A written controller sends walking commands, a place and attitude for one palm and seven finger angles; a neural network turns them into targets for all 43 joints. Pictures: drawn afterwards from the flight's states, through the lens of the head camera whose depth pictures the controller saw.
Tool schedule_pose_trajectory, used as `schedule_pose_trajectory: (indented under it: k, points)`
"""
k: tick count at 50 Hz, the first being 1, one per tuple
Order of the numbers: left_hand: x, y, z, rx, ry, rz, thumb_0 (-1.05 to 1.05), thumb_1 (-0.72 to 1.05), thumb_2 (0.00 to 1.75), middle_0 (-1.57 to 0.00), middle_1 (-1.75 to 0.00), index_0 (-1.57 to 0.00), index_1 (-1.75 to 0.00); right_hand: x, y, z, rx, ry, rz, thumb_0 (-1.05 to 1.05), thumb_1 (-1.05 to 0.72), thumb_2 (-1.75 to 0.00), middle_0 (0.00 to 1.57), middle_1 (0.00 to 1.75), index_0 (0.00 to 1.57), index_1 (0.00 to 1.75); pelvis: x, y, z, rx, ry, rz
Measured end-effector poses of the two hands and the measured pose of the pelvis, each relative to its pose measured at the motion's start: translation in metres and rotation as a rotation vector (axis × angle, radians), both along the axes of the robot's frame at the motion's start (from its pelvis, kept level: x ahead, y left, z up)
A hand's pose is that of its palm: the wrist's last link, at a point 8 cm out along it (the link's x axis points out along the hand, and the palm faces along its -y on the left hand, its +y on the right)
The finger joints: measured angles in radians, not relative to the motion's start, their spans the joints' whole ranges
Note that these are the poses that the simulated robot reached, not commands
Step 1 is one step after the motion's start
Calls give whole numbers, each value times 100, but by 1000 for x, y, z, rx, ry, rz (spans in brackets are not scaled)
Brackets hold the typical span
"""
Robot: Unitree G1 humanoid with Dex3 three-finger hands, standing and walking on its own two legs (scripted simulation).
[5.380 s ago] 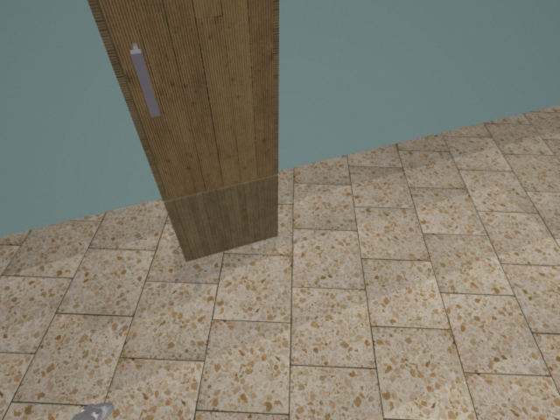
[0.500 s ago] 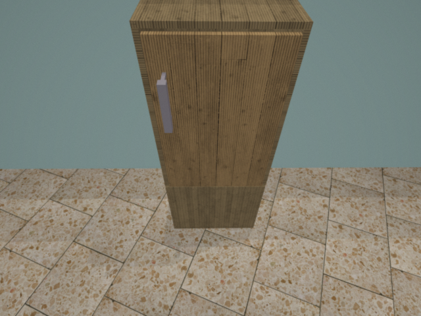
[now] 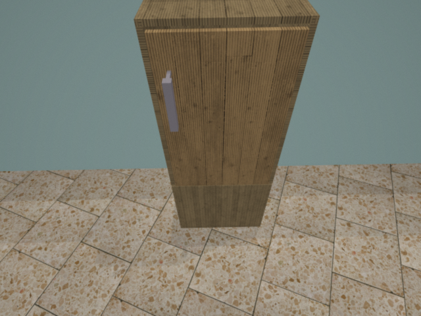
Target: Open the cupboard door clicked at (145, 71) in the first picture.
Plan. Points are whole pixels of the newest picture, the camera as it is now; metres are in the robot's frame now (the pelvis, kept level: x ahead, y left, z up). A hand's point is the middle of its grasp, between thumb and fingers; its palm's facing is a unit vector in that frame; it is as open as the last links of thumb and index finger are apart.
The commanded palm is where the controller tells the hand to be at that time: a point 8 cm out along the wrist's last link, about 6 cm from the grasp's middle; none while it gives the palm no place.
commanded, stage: look again from close up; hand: left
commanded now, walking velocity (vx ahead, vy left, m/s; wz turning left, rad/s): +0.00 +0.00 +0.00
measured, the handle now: (171, 102) +0.61 +0.14 +0.07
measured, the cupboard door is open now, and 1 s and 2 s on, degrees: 0 0 0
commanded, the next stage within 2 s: shuffle to correct the standing spot in 0.26 s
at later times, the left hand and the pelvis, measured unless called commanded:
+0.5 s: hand out of the picture +0.03 +0.16 -0.17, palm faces +0.00 -0.98 -0.21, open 7.4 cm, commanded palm none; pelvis +0.02 -0.02 +0.00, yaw +0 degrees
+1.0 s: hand out of the picture +0.03 +0.09 -0.19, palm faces +0.10 -0.99 -0.14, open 7.4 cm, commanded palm none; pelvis +0.09 -0.05 -0.01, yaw +1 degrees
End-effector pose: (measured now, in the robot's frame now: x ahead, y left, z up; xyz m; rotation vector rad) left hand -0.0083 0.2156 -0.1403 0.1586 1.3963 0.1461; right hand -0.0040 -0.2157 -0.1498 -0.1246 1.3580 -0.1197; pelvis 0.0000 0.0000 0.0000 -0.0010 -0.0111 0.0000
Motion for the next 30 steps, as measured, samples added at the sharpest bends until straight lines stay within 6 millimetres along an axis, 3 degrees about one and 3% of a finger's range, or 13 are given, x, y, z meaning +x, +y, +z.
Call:
schedule_pose_trajectory:
  k: [12,23,30]
  points:
    - [23,3,6,22,-38,-16,0,91,89,-20,-30,-20,-30,23,-15,3,-19,-50,1,1,-93,-90,20,30,20,30,7,-5,3,11,-5,-15]
    - [33,-8,4,14,-37,-16,1,92,89,-20,-30,-20,-30,21,-24,4,-18,-7,2,1,-91,-90,19,30,20,30,13,-18,3,13,1,-9]
    - [31,-26,-1,1,8,7,0,91,89,-20,-30,-20,-30,17,-33,-2,-1,57,-9,0,-91,-90,20,30,20,30,29,-34,-2,20,18,11]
